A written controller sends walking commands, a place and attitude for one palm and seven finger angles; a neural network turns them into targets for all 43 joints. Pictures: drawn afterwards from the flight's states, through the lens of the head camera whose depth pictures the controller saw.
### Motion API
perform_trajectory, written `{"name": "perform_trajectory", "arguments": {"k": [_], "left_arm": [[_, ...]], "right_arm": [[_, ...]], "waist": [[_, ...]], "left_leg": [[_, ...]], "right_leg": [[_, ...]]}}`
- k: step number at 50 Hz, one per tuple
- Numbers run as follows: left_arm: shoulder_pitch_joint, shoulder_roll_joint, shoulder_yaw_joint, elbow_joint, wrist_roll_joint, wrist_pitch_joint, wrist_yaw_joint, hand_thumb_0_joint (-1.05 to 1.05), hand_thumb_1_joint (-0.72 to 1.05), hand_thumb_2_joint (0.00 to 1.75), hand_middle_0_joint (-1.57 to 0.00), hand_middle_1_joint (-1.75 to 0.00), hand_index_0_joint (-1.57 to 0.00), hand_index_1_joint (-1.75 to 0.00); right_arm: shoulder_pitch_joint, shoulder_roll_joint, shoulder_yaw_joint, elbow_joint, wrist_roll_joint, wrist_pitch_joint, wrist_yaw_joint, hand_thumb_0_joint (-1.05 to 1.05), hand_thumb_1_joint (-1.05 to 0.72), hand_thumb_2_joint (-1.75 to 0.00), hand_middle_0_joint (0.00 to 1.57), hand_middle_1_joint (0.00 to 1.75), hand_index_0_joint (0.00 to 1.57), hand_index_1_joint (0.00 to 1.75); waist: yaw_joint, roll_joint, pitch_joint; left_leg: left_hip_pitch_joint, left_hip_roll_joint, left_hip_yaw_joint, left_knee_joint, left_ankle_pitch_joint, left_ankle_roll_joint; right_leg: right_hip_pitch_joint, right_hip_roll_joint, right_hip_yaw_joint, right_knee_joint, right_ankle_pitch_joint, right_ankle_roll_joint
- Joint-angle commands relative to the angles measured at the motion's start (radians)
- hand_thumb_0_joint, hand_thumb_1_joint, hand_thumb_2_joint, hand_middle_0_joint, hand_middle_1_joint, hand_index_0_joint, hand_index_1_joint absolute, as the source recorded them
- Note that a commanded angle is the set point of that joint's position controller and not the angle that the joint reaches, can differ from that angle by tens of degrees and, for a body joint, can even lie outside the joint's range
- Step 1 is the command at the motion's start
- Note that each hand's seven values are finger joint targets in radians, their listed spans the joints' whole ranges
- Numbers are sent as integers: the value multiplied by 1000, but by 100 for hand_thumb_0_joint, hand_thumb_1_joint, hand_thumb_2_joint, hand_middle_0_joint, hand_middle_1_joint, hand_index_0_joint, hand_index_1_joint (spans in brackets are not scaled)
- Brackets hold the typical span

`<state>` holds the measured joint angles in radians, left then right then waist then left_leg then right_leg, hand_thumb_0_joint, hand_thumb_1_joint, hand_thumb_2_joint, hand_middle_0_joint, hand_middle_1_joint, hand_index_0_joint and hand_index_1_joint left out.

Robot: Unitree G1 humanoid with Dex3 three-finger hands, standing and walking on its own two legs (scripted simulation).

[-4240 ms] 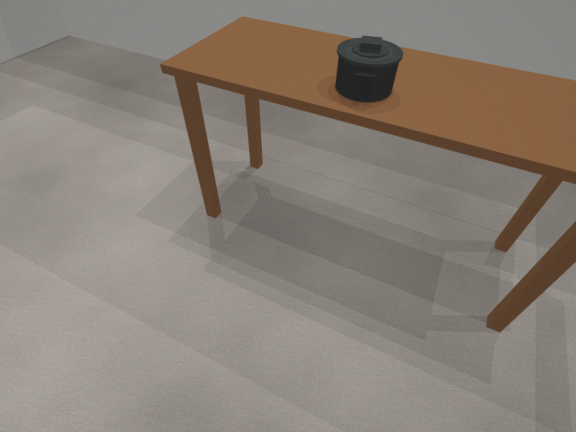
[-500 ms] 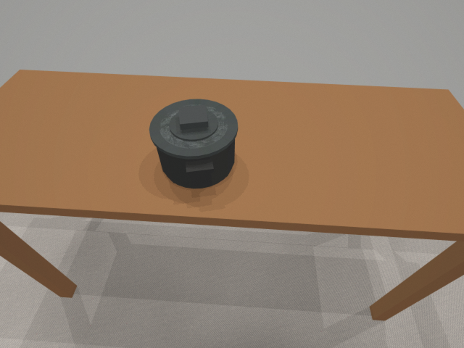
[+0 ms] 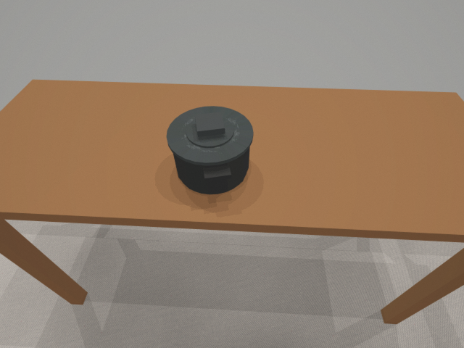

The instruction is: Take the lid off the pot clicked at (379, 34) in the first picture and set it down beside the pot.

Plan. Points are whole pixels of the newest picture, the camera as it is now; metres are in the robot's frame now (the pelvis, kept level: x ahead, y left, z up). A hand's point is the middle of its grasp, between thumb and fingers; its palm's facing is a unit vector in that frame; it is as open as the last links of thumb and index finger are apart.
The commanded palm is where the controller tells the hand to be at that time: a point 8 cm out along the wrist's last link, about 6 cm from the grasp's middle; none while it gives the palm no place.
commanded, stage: come to a stop and stand still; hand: left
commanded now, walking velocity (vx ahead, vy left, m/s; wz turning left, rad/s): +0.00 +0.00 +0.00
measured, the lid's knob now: (209, 124) +0.51 +0.08 +0.11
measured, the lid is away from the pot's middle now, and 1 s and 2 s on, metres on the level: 0.00 0.00 0.00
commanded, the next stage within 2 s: look again from close up in 0.74 s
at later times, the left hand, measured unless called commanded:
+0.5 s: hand out of the picture +0.05 +0.15 -0.17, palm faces +0.00 -0.97 -0.22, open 7.3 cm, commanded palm none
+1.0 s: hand out of the picture +0.05 +0.14 -0.17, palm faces +0.01 -0.98 -0.20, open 7.3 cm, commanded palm none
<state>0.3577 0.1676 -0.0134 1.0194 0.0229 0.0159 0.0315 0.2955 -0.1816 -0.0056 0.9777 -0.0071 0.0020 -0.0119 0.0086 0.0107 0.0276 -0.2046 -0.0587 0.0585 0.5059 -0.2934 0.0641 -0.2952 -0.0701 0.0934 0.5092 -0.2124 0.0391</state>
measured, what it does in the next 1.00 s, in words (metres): shifts its weight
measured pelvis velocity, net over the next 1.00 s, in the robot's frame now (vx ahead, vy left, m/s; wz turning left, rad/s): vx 0.04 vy -0.03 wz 0.00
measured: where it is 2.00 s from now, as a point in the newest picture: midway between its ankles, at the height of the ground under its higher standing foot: outside the picture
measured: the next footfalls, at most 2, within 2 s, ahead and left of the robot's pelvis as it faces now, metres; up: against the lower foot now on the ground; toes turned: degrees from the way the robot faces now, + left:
none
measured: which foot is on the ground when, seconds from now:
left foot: down 0.00-1.00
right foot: down 0.00-1.00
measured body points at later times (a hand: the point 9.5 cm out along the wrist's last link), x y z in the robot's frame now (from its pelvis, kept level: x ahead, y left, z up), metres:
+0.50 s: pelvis +0.03 -0.02 +0.00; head +0.05 -0.03 +0.45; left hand +0.06 +0.20 -0.15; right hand +0.04 -0.25 -0.16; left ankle -0.01 +0.08 -0.73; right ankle +0.04 -0.18 -0.73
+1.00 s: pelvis +0.04 -0.03 +0.00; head +0.06 -0.04 +0.45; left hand +0.05 +0.19 -0.15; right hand +0.04 -0.25 -0.16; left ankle -0.01 +0.08 -0.73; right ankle +0.04 -0.18 -0.73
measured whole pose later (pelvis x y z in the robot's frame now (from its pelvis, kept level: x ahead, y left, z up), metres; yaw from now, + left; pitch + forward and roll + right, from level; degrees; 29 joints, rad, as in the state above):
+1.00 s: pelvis +0.04 -0.03 +0.00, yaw +0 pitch -1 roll +0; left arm 0.29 0.15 -0.01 1.06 0.01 0.00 0.04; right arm 0.29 -0.14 0.00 1.09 0.00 -0.02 -0.03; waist 0.00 0.00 0.04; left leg -0.12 0.00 0.03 0.45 -0.33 0.01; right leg -0.22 -0.01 0.06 0.47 -0.25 0.03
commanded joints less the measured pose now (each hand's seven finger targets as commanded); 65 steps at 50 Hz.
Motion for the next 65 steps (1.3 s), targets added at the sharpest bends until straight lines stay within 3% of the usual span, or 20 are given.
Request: {"name": "perform_trajectory", "arguments": {"k": [1,3,6,10,22,23,27,54,57,65], "left_arm": [[31,104,24,-32,-7,-24,8,0,90,90,-20,-30,-20,-30],[29,104,25,-22,-8,-23,8,0,90,90,-20,-30,-20,-30],[27,96,24,-12,-9,-22,10,0,90,90,-20,-30,-20,-30],[16,92,26,-5,-9,-22,11,0,90,90,-20,-30,-20,-30],[-8,96,28,-4,-13,-29,13,0,90,90,-20,-30,-20,-30],[-9,101,27,-4,-14,-29,12,0,90,90,-20,-30,-20,-30],[-14,99,27,-4,-13,-32,14,0,90,90,-20,-30,-20,-30],[12,80,23,13,-14,-30,13,0,90,90,-20,-30,-20,-30],[18,76,23,16,-15,-32,14,0,90,90,-20,-30,-20,-30],[28,63,21,23,-13,-29,15,0,90,90,-20,-30,-20,-30]], "right_arm": [[20,-94,-17,-33,1,-34,-14,0,-90,-90,20,30,20,30],[28,-86,-16,-19,2,-33,-16,0,-90,-90,20,30,20,30],[32,-82,-16,-1,1,-33,-18,0,-90,-90,20,30,20,30],[38,-73,-17,18,0,-34,-20,0,-90,-90,20,30,20,30],[53,-62,-17,51,-1,-33,-25,0,-90,-90,20,30,20,30],[50,-61,-19,55,0,-32,-24,0,-90,-90,20,30,20,30],[57,-58,-17,63,-1,-32,-25,0,-90,-90,20,30,20,30],[80,-37,-10,99,2,-35,-27,0,-90,-90,20,30,20,30],[90,-31,-9,103,3,-39,-28,0,-90,-90,20,30,20,30],[97,-20,-8,107,3,-37,-29,0,-90,-90,20,30,20,30]], "waist": [[-5,2,11],[-4,-24,16],[-6,8,32],[-6,-3,37],[-12,-12,2],[-10,-41,8],[-15,-27,2],[-9,-12,44],[-10,-1,21],[-8,-17,58]], "left_leg": [[-11,152,-139,-144,120,-24],[1,154,-130,-134,152,-25],[2,150,-124,-132,151,-29],[9,150,-116,-124,167,-30],[57,155,-91,-103,236,-40],[54,156,-93,-104,221,-39],[65,156,-88,-103,247,-44],[47,163,-84,-127,192,-42],[62,164,-86,-124,227,-41],[33,165,-89,-132,186,-37]], "right_leg": [[31,-21,2,-42,92,-72],[36,-24,-3,-47,108,-72],[30,-24,3,-47,107,-71],[34,-25,4,-45,128,-71],[68,-34,19,-52,230,-80],[70,-33,16,-60,224,-81],[77,-36,23,-59,260,-83],[80,-27,16,-96,186,-80],[89,-27,14,-89,205,-79],[76,-25,13,-97,162,-76]]}}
